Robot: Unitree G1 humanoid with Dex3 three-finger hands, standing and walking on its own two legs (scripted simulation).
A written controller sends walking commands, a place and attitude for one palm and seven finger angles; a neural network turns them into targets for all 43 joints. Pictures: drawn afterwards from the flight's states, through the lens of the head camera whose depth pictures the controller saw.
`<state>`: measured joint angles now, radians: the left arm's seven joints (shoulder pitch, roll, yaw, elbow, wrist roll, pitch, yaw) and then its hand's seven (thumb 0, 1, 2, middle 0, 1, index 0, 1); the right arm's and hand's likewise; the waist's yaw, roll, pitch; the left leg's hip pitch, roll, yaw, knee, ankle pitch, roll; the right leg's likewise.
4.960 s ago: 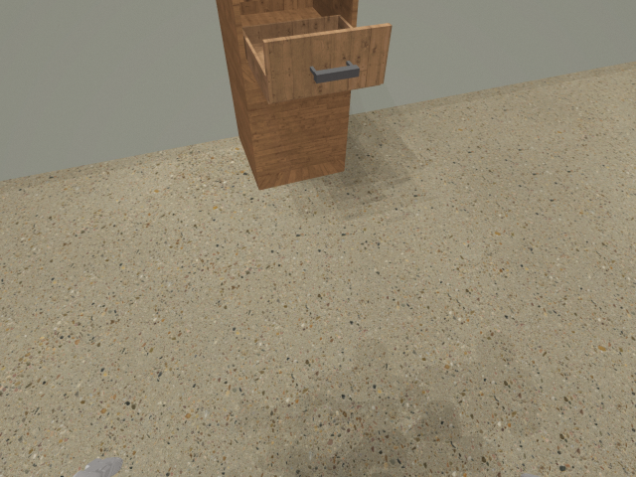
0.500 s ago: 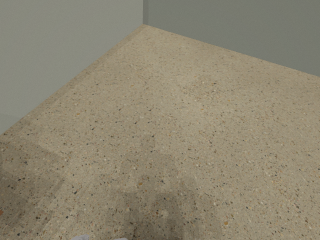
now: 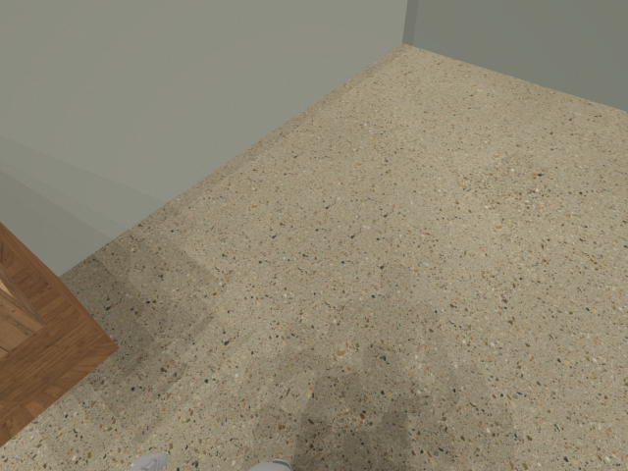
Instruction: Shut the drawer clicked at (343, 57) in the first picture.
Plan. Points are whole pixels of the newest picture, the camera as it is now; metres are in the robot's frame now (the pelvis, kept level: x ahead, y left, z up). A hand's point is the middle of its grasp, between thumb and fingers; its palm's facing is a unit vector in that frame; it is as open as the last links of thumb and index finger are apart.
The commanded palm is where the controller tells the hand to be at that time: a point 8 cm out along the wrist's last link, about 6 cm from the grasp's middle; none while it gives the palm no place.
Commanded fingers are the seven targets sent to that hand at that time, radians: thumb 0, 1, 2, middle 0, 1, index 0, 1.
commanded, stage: turn to face it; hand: left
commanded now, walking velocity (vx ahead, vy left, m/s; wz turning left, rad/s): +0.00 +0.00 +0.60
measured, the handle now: out of the picture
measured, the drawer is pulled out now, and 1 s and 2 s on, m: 0.30 0.30 0.30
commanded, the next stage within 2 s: take the last steps up to it in 1.22 s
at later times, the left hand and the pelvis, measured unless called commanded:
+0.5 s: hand out of the picture -0.09 +0.24 -0.18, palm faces +0.37 -0.89 -0.27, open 7.4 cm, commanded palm none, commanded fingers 0.00 0.90 0.90 -0.20 -0.30 -0.20 -0.30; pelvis -0.03 +0.02 +0.00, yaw +19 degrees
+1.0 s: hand out of the picture -0.04 +0.21 -0.13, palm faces +0.55 -0.78 -0.30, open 7.4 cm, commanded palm none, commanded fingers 0.00 0.90 0.90 -0.20 -0.30 -0.20 -0.30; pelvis -0.03 -0.02 +0.01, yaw +36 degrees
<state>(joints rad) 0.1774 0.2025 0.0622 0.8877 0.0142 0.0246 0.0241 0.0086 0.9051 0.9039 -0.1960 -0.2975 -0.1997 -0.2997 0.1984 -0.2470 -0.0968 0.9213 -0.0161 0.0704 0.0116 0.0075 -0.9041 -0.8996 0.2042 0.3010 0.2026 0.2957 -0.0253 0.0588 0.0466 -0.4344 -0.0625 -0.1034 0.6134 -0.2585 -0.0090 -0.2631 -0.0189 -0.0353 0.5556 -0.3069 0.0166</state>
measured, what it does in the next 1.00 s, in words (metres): steps on the spot, turning left: left foot, then right foot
